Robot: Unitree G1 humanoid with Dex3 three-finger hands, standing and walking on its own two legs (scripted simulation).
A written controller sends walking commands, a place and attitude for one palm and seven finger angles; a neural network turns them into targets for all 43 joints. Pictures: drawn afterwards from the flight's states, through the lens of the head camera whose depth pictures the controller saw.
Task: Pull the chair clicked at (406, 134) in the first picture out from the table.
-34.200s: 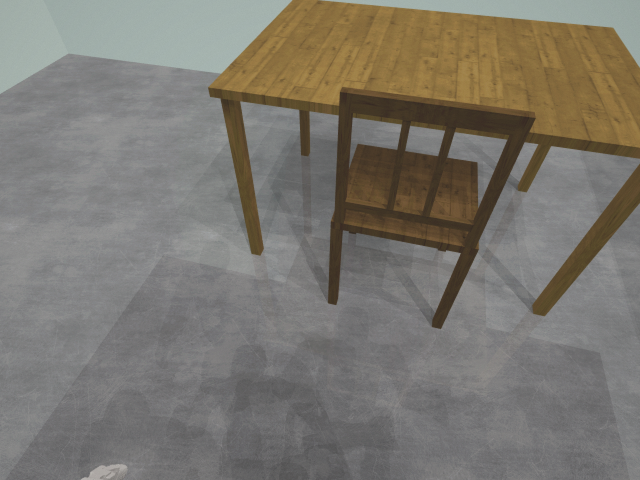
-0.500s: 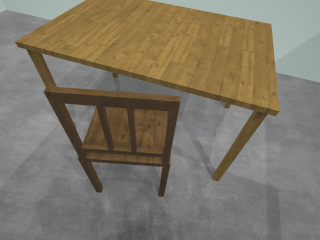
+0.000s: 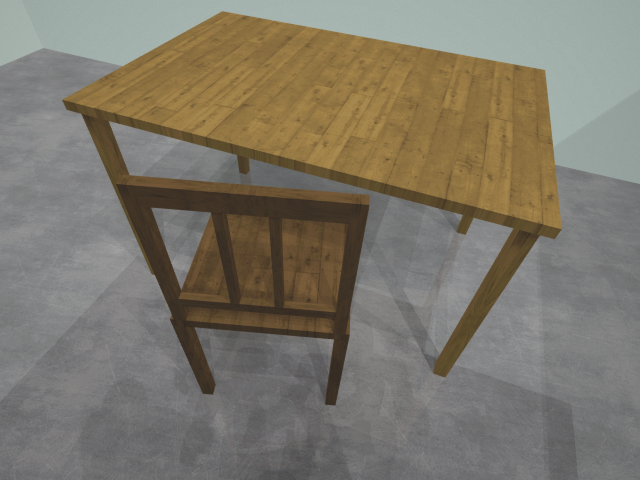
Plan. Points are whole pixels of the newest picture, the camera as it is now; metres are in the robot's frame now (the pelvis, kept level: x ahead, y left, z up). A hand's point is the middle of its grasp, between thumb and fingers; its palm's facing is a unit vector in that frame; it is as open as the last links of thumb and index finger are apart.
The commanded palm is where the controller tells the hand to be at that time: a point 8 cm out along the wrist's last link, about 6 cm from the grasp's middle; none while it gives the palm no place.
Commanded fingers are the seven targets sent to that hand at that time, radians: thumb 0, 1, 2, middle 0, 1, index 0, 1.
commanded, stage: come to a stop and stand still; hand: left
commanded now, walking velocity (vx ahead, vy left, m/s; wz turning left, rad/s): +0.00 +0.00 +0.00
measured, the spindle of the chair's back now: (228, 260) +0.51 +0.21 -0.10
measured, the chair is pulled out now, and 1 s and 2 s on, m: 0.13 0.13 0.13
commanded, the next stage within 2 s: look again from close up in 0.84 s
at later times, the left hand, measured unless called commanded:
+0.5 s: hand out of the picture -0.07 +0.19 -0.17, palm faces +0.00 -0.98 -0.19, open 7.4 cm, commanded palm none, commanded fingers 0.00 0.90 0.90 -0.20 -0.30 -0.20 -0.30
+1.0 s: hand out of the picture -0.08 +0.17 -0.17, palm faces +0.03 -0.99 -0.16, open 7.4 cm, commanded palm none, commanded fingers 0.00 0.90 0.90 -0.20 -0.30 -0.20 -0.30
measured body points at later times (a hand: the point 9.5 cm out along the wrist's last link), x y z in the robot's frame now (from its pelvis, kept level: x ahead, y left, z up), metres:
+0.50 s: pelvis -0.04 +0.01 +0.01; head -0.02 +0.02 +0.46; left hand -0.07 +0.24 -0.16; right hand -0.04 -0.22 -0.15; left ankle +0.05 +0.09 -0.73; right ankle -0.01 -0.15 -0.73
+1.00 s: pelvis -0.05 +0.01 +0.01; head -0.05 +0.03 +0.46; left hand -0.08 +0.22 -0.16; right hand -0.05 -0.21 -0.15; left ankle +0.05 +0.09 -0.73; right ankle -0.01 -0.15 -0.73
